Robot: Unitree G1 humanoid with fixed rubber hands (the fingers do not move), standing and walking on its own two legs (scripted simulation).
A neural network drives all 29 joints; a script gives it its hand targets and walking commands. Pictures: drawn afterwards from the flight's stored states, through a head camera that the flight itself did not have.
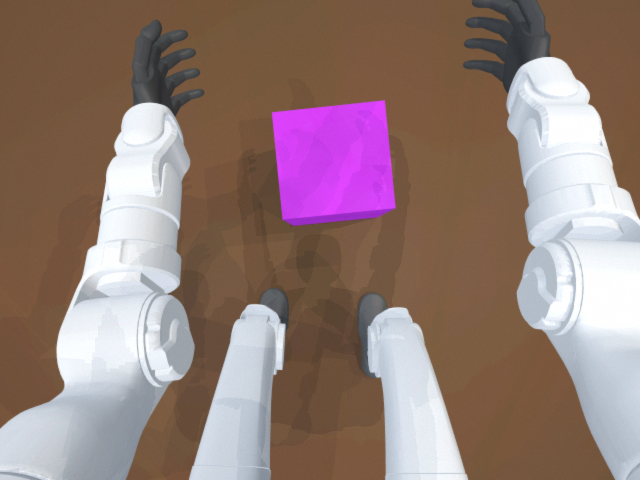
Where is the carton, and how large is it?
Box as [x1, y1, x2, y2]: [272, 100, 395, 225]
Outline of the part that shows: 384,100 272,112 282,218 293,225 375,217 395,207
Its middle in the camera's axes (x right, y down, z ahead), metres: +0.03 -0.15 +0.84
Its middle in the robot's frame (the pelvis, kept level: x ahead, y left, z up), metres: +0.50 +0.00 -0.52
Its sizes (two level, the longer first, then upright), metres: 0.210 0.200 0.250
